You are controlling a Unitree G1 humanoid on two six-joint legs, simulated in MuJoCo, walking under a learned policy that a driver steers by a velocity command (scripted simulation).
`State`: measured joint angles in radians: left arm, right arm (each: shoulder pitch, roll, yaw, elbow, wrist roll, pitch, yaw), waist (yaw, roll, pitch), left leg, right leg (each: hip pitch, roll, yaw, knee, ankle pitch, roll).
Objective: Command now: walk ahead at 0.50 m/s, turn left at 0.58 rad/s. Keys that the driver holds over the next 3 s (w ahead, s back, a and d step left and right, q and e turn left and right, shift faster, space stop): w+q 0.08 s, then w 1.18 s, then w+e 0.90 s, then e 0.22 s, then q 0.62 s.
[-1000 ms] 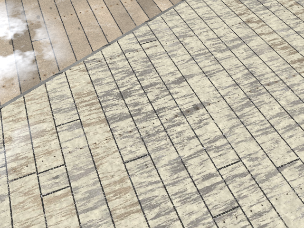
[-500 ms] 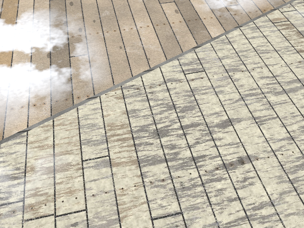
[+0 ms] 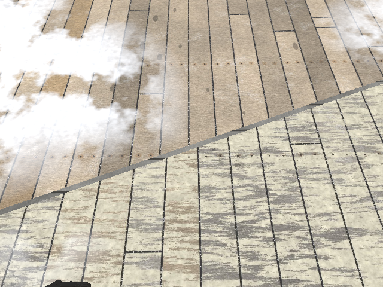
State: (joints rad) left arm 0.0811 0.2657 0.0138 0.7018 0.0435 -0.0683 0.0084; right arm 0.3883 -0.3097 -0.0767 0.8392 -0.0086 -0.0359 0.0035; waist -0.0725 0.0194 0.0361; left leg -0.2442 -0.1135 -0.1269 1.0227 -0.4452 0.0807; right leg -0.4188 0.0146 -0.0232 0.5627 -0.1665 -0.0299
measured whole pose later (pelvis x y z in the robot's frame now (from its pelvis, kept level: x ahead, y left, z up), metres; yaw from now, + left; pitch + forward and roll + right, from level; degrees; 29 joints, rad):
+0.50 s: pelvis +0.25 +0.05 +0.00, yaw +9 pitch +1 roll -1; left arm 0.42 0.24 0.03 0.91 0.01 -0.05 -0.01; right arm 0.10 -0.24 -0.02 0.73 -0.04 -0.05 0.02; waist 0.06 0.00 0.04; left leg -0.40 -0.02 0.07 0.56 -0.20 0.08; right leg -0.22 -0.04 -0.07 0.98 -0.43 -0.03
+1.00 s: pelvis +0.51 +0.06 +0.00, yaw +9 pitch +1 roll +1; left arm 0.08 0.24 0.03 0.79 0.04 -0.06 -0.02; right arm 0.42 -0.24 -0.03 0.98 -0.01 -0.06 0.00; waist -0.04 0.01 0.05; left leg -0.05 -0.03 0.03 0.75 -0.45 0.05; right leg -0.45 0.00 -0.09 0.58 -0.14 -0.09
